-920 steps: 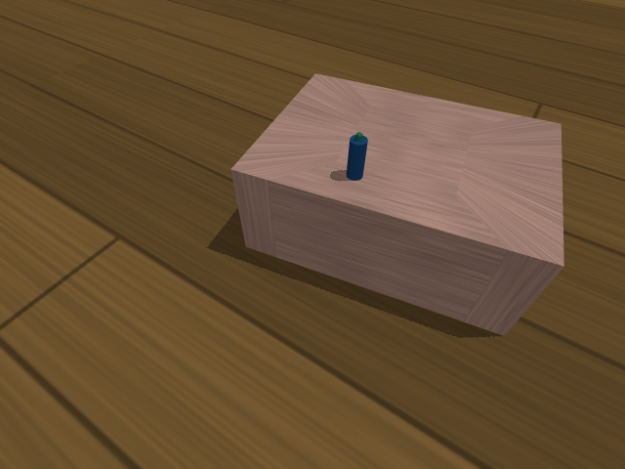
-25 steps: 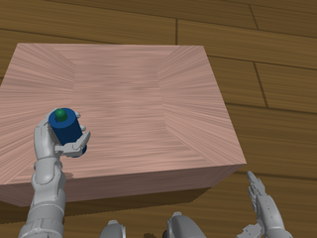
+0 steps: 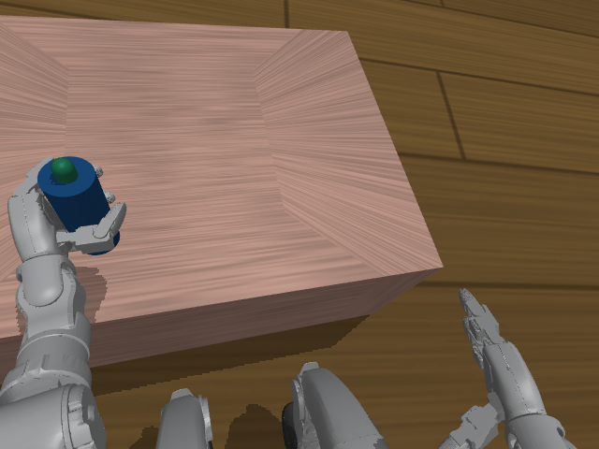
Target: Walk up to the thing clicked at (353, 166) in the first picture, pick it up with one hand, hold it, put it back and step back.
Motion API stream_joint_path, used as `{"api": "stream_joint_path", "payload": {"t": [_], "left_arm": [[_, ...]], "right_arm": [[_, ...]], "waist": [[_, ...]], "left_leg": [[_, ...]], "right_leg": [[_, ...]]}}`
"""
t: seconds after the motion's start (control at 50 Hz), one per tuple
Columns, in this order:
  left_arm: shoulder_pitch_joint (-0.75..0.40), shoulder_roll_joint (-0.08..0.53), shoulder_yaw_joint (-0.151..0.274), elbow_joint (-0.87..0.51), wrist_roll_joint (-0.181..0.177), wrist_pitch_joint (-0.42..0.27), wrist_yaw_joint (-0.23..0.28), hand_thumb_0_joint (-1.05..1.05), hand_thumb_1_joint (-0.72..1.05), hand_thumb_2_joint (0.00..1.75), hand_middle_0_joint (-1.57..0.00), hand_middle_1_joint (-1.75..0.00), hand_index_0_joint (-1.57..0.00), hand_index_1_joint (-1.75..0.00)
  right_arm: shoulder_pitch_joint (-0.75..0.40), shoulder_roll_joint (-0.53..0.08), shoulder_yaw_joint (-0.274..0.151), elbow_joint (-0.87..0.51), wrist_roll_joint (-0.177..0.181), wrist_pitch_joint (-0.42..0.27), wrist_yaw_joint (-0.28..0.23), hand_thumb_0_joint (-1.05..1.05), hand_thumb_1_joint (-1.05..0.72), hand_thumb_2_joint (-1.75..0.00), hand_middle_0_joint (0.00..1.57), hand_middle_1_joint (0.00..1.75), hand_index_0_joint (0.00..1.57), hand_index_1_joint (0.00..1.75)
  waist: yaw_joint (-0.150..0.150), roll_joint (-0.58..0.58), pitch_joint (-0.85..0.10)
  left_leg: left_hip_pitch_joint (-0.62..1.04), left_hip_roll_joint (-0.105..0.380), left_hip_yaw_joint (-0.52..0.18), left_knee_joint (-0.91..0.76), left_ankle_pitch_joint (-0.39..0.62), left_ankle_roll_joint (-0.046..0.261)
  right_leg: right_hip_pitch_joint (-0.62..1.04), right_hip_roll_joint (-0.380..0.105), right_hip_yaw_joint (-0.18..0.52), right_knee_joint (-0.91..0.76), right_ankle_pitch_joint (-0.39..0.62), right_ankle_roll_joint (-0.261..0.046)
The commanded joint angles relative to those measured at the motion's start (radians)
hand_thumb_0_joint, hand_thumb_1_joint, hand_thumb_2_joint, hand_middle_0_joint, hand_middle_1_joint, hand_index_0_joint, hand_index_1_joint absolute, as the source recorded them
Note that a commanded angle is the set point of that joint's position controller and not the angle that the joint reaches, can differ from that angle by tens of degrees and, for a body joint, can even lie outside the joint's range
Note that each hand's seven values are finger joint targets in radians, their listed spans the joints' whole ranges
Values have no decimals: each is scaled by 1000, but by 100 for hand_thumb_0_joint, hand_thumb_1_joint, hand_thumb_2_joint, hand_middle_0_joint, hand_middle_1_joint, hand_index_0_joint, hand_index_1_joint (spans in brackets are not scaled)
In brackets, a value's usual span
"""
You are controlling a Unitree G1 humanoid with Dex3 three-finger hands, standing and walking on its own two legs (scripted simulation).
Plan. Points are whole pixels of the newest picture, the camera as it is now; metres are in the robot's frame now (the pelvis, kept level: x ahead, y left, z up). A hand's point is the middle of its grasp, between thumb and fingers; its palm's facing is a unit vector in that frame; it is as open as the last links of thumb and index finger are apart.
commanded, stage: crouch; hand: left
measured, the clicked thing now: (82, 205) +0.46 +0.20 +0.00
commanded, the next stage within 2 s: lower in 0.54 s
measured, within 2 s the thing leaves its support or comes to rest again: rests again in 1.82 s
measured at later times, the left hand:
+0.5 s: hand (93, 205) +0.49 +0.20 -0.05, palm faces +0.19 -0.98 +0.01, open 7.9 cm
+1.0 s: hand (102, 213) +0.50 +0.20 -0.09, palm faces +0.18 -0.98 +0.00, open 7.9 cm
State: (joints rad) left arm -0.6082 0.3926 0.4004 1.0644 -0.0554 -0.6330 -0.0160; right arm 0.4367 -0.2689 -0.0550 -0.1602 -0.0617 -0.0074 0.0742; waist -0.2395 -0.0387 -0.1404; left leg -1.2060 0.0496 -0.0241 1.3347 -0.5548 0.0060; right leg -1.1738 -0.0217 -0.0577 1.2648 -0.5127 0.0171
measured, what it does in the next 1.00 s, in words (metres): stands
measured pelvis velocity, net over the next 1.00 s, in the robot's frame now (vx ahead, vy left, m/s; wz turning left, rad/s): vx -0.01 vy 0.01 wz -0.04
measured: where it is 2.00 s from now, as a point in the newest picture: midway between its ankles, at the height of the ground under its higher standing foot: outside the picture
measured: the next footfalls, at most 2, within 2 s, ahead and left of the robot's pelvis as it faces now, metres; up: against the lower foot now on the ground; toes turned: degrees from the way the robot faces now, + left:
none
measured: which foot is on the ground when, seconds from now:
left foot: down 0.00-1.00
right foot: down 0.00-1.00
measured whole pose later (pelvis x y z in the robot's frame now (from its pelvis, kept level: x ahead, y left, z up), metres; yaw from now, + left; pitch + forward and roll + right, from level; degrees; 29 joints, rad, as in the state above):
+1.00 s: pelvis -0.01 +0.01 -0.05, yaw -2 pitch +31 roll -6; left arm -0.75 0.57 0.49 1.21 0.01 -0.65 -0.01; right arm 0.43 -0.31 -0.07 -0.30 -0.07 -0.03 0.09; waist -0.36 -0.04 -0.16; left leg -1.49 0.06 -0.05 1.53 -0.60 0.01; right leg -1.44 -0.01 -0.07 1.43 -0.54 0.02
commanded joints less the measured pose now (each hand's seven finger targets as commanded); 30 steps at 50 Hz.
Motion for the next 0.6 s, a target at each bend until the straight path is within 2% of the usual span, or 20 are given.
{"api": "stream_joint_path", "payload": {"t": [0.0,0.02,0.08,0.14,0.2,0.22,0.24,0.26,0.28,0.32,0.34,0.36,0.42,0.44,0.48,0.52,0.56,0.58], "left_arm": [[-377,206,23,-177,-3,-71,-2,0,36,122,-135,-138,-136,-138],[-376,211,30,-155,1,-70,-1,0,36,124,-136,-139,-137,-139],[-392,217,29,-163,0,-71,-4,0,37,125,-134,-139,-136,-139],[-391,233,46,-149,0,-69,-5,0,37,125,-135,-139,-137,-139],[-420,266,57,-141,5,-67,-7,0,34,125,-135,-140,-137,-140],[-419,262,63,-137,4,-68,-4,0,33,125,-135,-139,-136,-140],[-429,254,54,-144,6,-69,-3,0,32,124,-135,-139,-137,-139],[-438,267,57,-135,9,-70,-4,0,33,125,-135,-139,-136,-139],[-433,290,73,-126,11,-70,-2,0,33,125,-135,-140,-136,-140],[-452,296,76,-137,12,-69,-4,0,33,123,-133,-138,-135,-138],[-467,292,61,-135,18,-67,-4,0,34,123,-133,-138,-135,-138],[-466,283,57,-126,19,-66,-3,0,32,124,-133,-138,-135,-138],[-459,318,81,-115,16,-62,-3,0,33,124,-133,-138,-134,-138],[-462,303,73,-107,16,-59,-3,0,33,123,-133,-137,-134,-137],[-474,319,73,-106,28,-57,1,0,31,124,-132,-137,-134,-137],[-478,320,75,-98,29,-56,5,0,32,123,-132,-137,-133,-137],[-501,326,70,-111,31,-56,6,0,34,124,-132,-137,-134,-137],[-491,336,77,-107,32,-54,8,0,34,124,-133,-137,-134,-138]], "right_arm": [[40,-180,-130,-219,7,-51,-17,0,53,-5,5,5,5,5],[49,-178,-138,-183,6,-46,-16,0,53,-5,5,5,5,5],[50,-179,-134,-218,5,-50,-13,0,53,-5,5,5,5,5],[50,-179,-133,-246,8,-47,-12,0,53,-5,5,5,5,5],[53,-188,-141,-220,6,-46,-13,0,53,-5,5,5,5,5],[60,-193,-148,-228,4,-46,-13,0,53,-6,5,5,5,5],[51,-184,-136,-248,4,-46,-12,0,53,-6,5,5,5,5],[46,-177,-131,-241,5,-48,-12,0,53,-6,5,5,5,5],[58,-184,-144,-223,8,-46,-13,0,53,-6,5,5,5,5],[39,-203,-154,-259,6,-47,-17,0,53,-6,5,5,5,5],[24,-191,-139,-268,6,-51,-16,0,53,-6,5,5,5,5],[53,-188,-141,-254,3,-48,-16,0,53,-6,5,5,5,5],[54,-199,-155,-247,7,-47,-18,0,53,-6,5,5,5,5],[68,-189,-142,-243,6,-47,-15,0,53,-6,5,5,5,5],[49,-200,-159,-245,7,-48,-17,0,53,-6,5,5,5,5],[41,-193,-148,-240,6,-48,-14,0,53,-6,5,5,5,5],[35,-207,-164,-260,6,-54,-19,0,53,-5,5,5,5,5],[38,-208,-159,-270,6,-53,-18,0,53,-6,5,5,5,5]], "waist": [[-4,215,-520],[-2,233,-489],[-14,250,-520],[-23,239,-535],[-25,264,-523],[-33,264,-537],[-35,260,-550],[-34,252,-535],[-37,245,-522],[-47,259,-554],[-45,272,-546],[-58,283,-548],[-58,284,-561],[-60,273,-552],[-63,284,-528],[-61,287,-529],[-74,294,-559],[-70,288,-567]], "left_leg": [[368,-28,-39,-160,338,-17],[343,-30,-36,-157,315,-18],[354,-26,-40,-144,328,-19],[320,-29,-37,-128,323,-13],[306,-30,-36,-114,317,-11],[307,-27,-39,-107,338,-12],[301,-27,-38,-104,337,-11],[276,-31,-33,-97,306,-6],[248,-35,-28,-94,278,-2],[268,-31,-34,-91,294,-4],[282,-29,-38,-95,270,-8],[287,-26,-39,-90,294,-8],[277,-28,-37,-73,312,-5],[257,-31,-32,-69,303,-1],[250,-30,-36,-79,239,-4],[249,-28,-41,-78,244,-5],[263,-26,-42,-68,271,-5],[251,-28,-37,-64,272,-2]], "right_leg": [[192,47,7,-92,273,-47],[173,46,10,-86,253,-48],[159,48,7,-73,255,-50],[174,48,10,-67,265,-47],[142,48,15,-55,257,-48],[141,50,10,-49,271,-49],[149,50,10,-48,273,-49],[149,48,17,-52,261,-46],[161,45,27,-56,249,-43],[148,47,23,-49,255,-46],[124,49,20,-46,229,-47],[116,49,14,-43,245,-48],[122,49,18,-38,265,-46],[128,48,22,-40,265,-44],[89,49,21,-40,207,-45],[73,53,12,-34,201,-47],[81,53,11,-30,227,-47],[100,51,15,-31,237,-45]]}}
